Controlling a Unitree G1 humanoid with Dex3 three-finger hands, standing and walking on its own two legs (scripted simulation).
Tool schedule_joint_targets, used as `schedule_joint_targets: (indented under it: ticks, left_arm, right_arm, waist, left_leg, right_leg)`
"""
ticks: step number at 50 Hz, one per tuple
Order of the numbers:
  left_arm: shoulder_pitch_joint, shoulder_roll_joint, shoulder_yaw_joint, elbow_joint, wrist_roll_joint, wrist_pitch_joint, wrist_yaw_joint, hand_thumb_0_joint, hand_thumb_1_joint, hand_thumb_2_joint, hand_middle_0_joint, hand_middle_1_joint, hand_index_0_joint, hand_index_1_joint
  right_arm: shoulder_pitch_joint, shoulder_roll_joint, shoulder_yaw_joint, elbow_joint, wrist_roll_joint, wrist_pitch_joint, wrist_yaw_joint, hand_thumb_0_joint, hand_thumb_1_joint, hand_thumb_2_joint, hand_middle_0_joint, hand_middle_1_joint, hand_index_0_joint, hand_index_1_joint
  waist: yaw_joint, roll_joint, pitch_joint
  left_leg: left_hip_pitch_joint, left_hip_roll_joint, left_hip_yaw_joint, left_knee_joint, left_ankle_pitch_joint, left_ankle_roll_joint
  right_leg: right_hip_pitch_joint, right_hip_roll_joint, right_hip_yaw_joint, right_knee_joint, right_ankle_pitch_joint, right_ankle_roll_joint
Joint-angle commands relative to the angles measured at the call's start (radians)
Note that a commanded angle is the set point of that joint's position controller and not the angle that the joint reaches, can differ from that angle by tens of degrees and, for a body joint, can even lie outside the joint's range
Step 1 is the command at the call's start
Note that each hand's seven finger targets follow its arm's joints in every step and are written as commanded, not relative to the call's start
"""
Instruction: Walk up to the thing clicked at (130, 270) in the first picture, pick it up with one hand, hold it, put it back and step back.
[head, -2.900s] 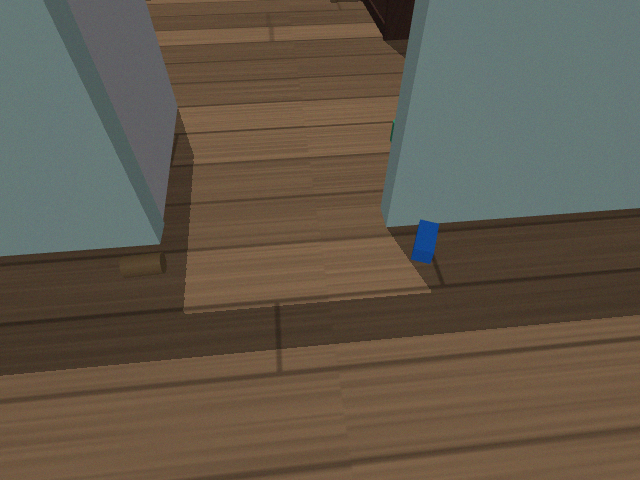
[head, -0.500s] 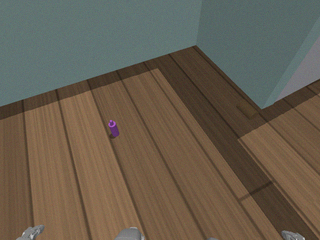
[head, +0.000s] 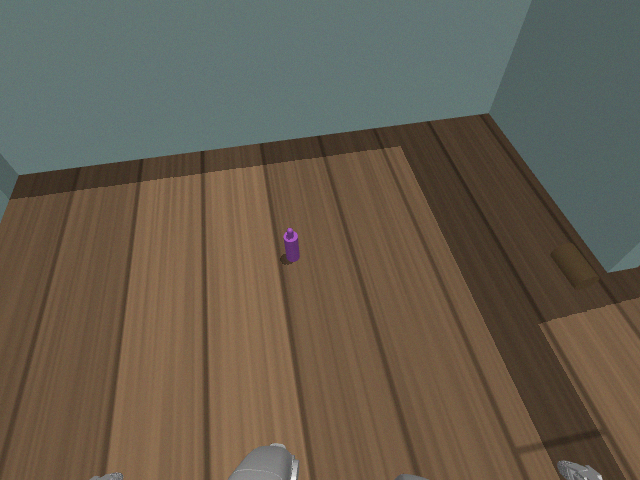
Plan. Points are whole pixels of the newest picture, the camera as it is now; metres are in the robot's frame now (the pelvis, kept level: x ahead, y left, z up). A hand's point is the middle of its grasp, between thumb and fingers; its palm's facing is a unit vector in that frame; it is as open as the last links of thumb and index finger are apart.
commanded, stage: walk up
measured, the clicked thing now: (574, 266) +0.89 -0.84 -0.71
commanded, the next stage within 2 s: stand in 1.02 s
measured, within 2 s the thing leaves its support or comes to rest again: neither
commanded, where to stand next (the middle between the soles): +0.07 +0.00 m, yaw +5 degrees
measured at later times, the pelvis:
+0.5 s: pelvis +0.00 +0.00 +0.01, yaw +6 degrees
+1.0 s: pelvis +0.02 +0.00 +0.03, yaw +8 degrees
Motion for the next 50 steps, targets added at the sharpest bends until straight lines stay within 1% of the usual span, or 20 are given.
schedule_joint_targets:
  ticks: [1,2,3,4,5,6,8,9,11,13,14,15,16,17,19,22,25,32,42,50]
  left_arm:
    - [-0.021,0.296,0.093,-0.074,-0.007,-0.01,0.015,0.0,0.9,0.9,-0.2,-0.3,-0.2,-0.3]
    - [-0.041,0.284,0.085,-0.078,-0.018,-0.002,0.012,0.0,0.9,0.9,-0.2,-0.3,-0.2,-0.3]
    - [-0.014,0.234,0.068,-0.075,-0.024,0.006,0.012,0.0,0.9,0.9,-0.2,-0.3,-0.2,-0.3]
    - [0.019,0.161,0.044,-0.073,-0.034,0.012,0.011,0.0,0.9,0.9,-0.2,-0.3,-0.2,-0.3]
    - [0.014,0.141,0.039,-0.073,-0.046,0.022,0.014,0.0,0.9,0.9,-0.2,-0.3,-0.2,-0.3]
    - [-0.031,0.241,0.067,-0.051,-0.035,0.026,0.026,0.0,0.9,0.9,-0.2,-0.3,-0.2,-0.3]
    - [-0.017,0.221,0.065,-0.027,-0.043,0.023,0.024,0.0,0.9,0.9,-0.2,-0.3,-0.2,-0.3]
    - [0.021,0.218,0.064,0.004,-0.048,0.018,0.026,0.0,0.9,0.9,-0.2,-0.3,-0.2,-0.3]
    - [0.04,0.219,0.065,0.032,-0.041,0.013,0.023,0.0,0.9,0.9,-0.2,-0.3,-0.2,-0.3]
    - [0.041,0.204,0.062,0.05,-0.036,0.006,0.023,0.0,0.9,0.9,-0.2,-0.3,-0.2,-0.3]
    - [0.04,0.203,0.06,0.065,-0.033,0.001,0.023,0.0,0.9,0.9,-0.2,-0.3,-0.2,-0.3]
    - [0.023,0.229,0.06,0.062,-0.026,-0.007,0.025,0.0,0.9,0.9,-0.2,-0.3,-0.2,-0.3]
    - [-0.024,0.264,0.059,0.053,-0.024,-0.011,0.024,0.0,0.9,0.9,-0.2,-0.3,-0.2,-0.3]
    - [-0.086,0.277,0.058,0.046,-0.022,-0.011,0.02,0.0,0.9,0.9,-0.2,-0.3,-0.2,-0.3]
    - [-0.133,0.25,0.04,0.055,-0.028,-0.009,0.016,0.0,0.9,0.9,-0.2,-0.3,-0.2,-0.3]
    - [-0.135,0.232,0.031,0.093,-0.029,-0.013,0.014,0.0,0.9,0.9,-0.2,-0.3,-0.2,-0.3]
    - [-0.146,0.23,0.032,0.123,-0.031,-0.02,0.016,0.0,0.9,0.9,-0.2,-0.3,-0.2,-0.3]
    - [-0.184,0.216,0.032,0.171,-0.041,-0.022,0.021,0.0,0.9,0.9,-0.2,-0.3,-0.2,-0.3]
    - [-0.234,0.199,0.025,0.221,-0.044,-0.006,0.019,0.0,0.9,0.9,-0.2,-0.3,-0.2,-0.3]
    - [-0.253,0.193,0.028,0.251,-0.039,-0.002,0.018,0.0,0.9,0.9,-0.2,-0.3,-0.2,-0.3]
  right_arm:
    - [0.071,-0.146,-0.061,-0.024,0.0,-0.042,0.0,0.0,-0.9,-0.9,0.2,0.3,0.2,0.3]
    - [0.106,-0.147,-0.063,-0.003,-0.004,-0.047,-0.006,0.0,-0.9,-0.9,0.2,0.3,0.2,0.3]
    - [0.124,-0.16,-0.068,0.007,-0.012,-0.058,-0.015,0.0,-0.9,-0.9,0.2,0.3,0.2,0.3]
    - [0.097,-0.208,-0.075,-0.006,-0.028,-0.068,-0.024,0.0,-0.9,-0.9,0.2,0.3,0.2,0.3]
    - [0.043,-0.283,-0.077,-0.04,-0.033,-0.074,-0.028,0.0,-0.9,-0.9,0.2,0.3,0.2,0.3]
    - [0.032,-0.321,-0.089,-0.027,-0.018,-0.069,-0.027,0.0,-0.9,-0.9,0.2,0.3,0.2,0.3]
    - [-0.02,-0.246,-0.058,-0.017,-0.011,-0.075,-0.033,0.0,-0.9,-0.9,0.2,0.3,0.2,0.3]
    - [-0.042,-0.239,-0.052,-0.011,-0.006,-0.075,-0.035,0.0,-0.9,-0.9,0.2,0.3,0.2,0.3]
    - [-0.057,-0.239,-0.048,0.0,-0.004,-0.071,-0.029,0.0,-0.9,-0.9,0.2,0.3,0.2,0.3]
    - [-0.068,-0.223,-0.039,0.006,0.0,-0.06,-0.025,0.0,-0.9,-0.9,0.2,0.3,0.2,0.3]
    - [-0.077,-0.214,-0.033,0.013,0.002,-0.053,-0.023,0.0,-0.9,-0.9,0.2,0.3,0.2,0.3]
    - [-0.085,-0.18,-0.022,0.016,0.01,-0.049,-0.021,0.0,-0.9,-0.9,0.2,0.3,0.2,0.3]
    - [-0.088,-0.166,-0.018,0.027,0.015,-0.043,-0.018,0.0,-0.9,-0.9,0.2,0.3,0.2,0.3]
    - [-0.07,-0.163,-0.02,0.053,0.011,-0.039,-0.018,0.0,-0.9,-0.9,0.2,0.3,0.2,0.3]
    - [-0.075,-0.174,-0.023,0.09,0.002,-0.039,-0.011,0.0,-0.9,-0.9,0.2,0.3,0.2,0.3]
    - [-0.111,-0.174,-0.012,0.114,0.001,-0.045,-0.002,0.0,-0.9,-0.9,0.2,0.3,0.2,0.3]
    - [-0.117,-0.164,-0.004,0.15,0.004,-0.047,0.002,0.0,-0.9,-0.9,0.2,0.3,0.2,0.3]
    - [-0.134,-0.155,0.008,0.21,0.008,-0.05,-0.005,0.0,-0.9,-0.9,0.2,0.3,0.2,0.3]
    - [-0.167,-0.163,0.011,0.259,0.004,-0.045,-0.012,0.0,-0.9,-0.9,0.2,0.3,0.2,0.3]
    - [-0.186,-0.161,0.011,0.275,0.001,-0.04,-0.012,0.0,-0.9,-0.9,0.2,0.3,0.2,0.3]
  waist:
    - [-0.014,-0.183,-0.132]
    - [-0.041,-0.165,-0.154]
    - [-0.051,-0.088,-0.175]
    - [-0.039,0.087,-0.188]
    - [-0.02,0.174,-0.145]
    - [-0.057,0.117,-0.108]
    - [-0.02,0.075,-0.096]
    - [-0.005,0.12,-0.115]
    - [-0.011,0.165,-0.144]
    - [-0.001,0.144,-0.151]
    - [0.007,0.122,-0.139]
    - [0.007,0.063,-0.142]
    - [-0.012,-0.016,-0.119]
    - [-0.04,-0.057,-0.1]
    - [-0.055,-0.025,-0.067]
    - [-0.036,-0.032,-0.064]
    - [-0.032,-0.028,-0.084]
    - [-0.024,-0.009,-0.169]
    - [-0.02,0.03,-0.188]
    - [-0.028,0.023,-0.163]
  left_leg:
    - [0.138,-0.021,0.078,-0.3,0.121,-0.008]
    - [0.238,-0.035,0.09,-0.396,0.21,-0.002]
    - [0.324,-0.018,0.016,-0.502,0.204,0.013]
    - [0.39,0.137,-0.265,-0.584,0.156,0.071]
    - [0.299,0.34,-0.575,-0.647,0.083,0.182]
    - [0.172,0.377,-0.596,-0.64,0.111,0.261]
    - [0.219,0.282,-0.414,-0.543,0.393,0.219]
    - [0.201,0.267,-0.366,-0.522,0.454,0.195]
    - [0.175,0.239,-0.313,-0.495,0.532,0.173]
    - [0.143,0.2,-0.258,-0.455,0.503,0.139]
    - [0.084,0.177,-0.237,-0.445,0.432,0.112]
    - [0.043,0.145,-0.212,-0.422,0.367,0.07]
    - [0.061,0.076,-0.161,-0.408,0.221,0.033]
    - [0.127,0.042,-0.137,-0.393,0.109,0.021]
    - [0.174,0.051,-0.162,-0.465,0.069,0.027]
    - [0.146,0.083,-0.203,-0.532,0.064,0.047]
    - [0.15,0.077,-0.186,-0.541,0.167,0.032]
    - [0.232,0.095,-0.164,-0.532,0.501,0.019]
    - [0.224,0.114,-0.184,-0.607,0.54,0.017]
    - [0.207,0.113,-0.196,-0.652,0.481,0.015]
  right_leg:
    - [0.054,-0.154,0.168,-0.187,0.167,-0.181]
    - [0.005,-0.156,0.157,-0.13,0.177,-0.162]
    - [-0.038,-0.132,0.127,-0.008,0.154,-0.127]
    - [-0.161,-0.063,0.079,0.149,0.031,-0.05]
    - [-0.253,0.027,0.083,0.171,-0.239,-0.003]
    - [-0.169,-0.009,0.145,0.228,-0.296,-0.007]
    - [-0.167,-0.01,0.165,0.203,-0.228,-0.011]
    - [-0.117,-0.009,0.139,0.17,-0.161,-0.015]
    - [-0.032,0.016,0.096,0.082,-0.128,-0.015]
    - [0.066,0.048,0.066,-0.068,-0.058,-0.019]
    - [0.139,0.056,0.069,-0.154,0.045,-0.023]
    - [0.179,0.01,0.142,-0.197,0.119,-0.04]
    - [0.101,-0.063,0.246,-0.265,0.042,-0.073]
    - [0.024,-0.117,0.292,-0.288,-0.011,-0.109]
    - [-0.038,-0.094,0.246,-0.309,-0.088,-0.08]
    - [0.016,-0.04,0.177,-0.319,-0.124,-0.045]
    - [0.081,-0.054,0.178,-0.355,-0.076,-0.046]
    - [0.199,-0.059,0.118,-0.353,0.196,-0.031]
    - [0.294,-0.042,0.084,-0.37,0.219,-0.016]
    - [0.304,-0.038,0.076,-0.406,0.17,-0.006]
